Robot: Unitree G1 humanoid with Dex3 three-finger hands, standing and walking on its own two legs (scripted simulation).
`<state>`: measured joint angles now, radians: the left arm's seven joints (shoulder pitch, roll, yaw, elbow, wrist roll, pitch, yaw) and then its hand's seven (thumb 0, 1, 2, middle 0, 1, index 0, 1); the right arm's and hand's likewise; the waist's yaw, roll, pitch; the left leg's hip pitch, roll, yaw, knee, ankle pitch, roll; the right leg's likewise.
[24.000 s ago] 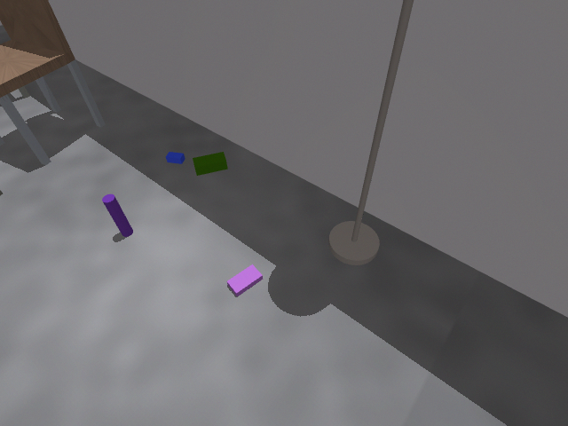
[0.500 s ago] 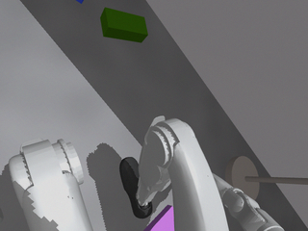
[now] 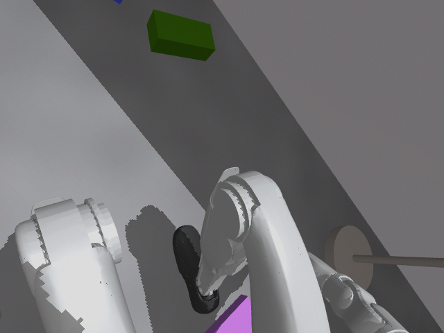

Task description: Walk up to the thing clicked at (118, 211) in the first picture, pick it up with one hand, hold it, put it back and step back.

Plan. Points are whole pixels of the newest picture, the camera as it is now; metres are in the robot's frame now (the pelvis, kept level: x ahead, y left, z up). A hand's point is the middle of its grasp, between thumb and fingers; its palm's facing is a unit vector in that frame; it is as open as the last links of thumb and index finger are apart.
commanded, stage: withdraw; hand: left
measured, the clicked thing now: out of the picture +0.41 +0.33 -0.17
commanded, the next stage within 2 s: rise in 0.14 s
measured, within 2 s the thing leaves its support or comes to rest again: neither
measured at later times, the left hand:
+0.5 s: hand out of the picture +0.35 +0.44 +0.01, palm faces +0.46 -0.82 -0.35, open 17.3 cm
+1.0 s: hand out of the picture +0.26 +0.35 +0.18, palm faces +0.40 -0.79 -0.46, open 17.6 cm
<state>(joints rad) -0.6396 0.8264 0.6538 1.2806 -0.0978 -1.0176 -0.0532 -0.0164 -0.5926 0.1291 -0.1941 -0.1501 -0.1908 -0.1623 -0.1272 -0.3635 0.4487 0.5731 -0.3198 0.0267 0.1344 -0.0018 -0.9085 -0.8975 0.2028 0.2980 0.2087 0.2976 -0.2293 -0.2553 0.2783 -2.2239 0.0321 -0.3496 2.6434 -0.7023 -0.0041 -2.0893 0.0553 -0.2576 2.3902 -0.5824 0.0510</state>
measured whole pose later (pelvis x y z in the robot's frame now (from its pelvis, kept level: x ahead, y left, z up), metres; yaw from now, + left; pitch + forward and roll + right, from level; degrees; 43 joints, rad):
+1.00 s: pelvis +0.05 -0.01 +0.28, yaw +13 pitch +29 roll -4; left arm -0.03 0.43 0.28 0.43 0.02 0.05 0.11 -0.01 -0.57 0.03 -0.06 -0.04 -0.06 -0.05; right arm 0.11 -0.24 0.01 0.53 0.05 0.06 -0.09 0.01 -0.90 -0.90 0.20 0.30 0.21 0.30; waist -0.04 0.00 -0.18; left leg -1.53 0.05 -0.06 1.65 -0.62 -0.01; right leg -1.49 0.00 -0.07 1.60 -0.60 -0.01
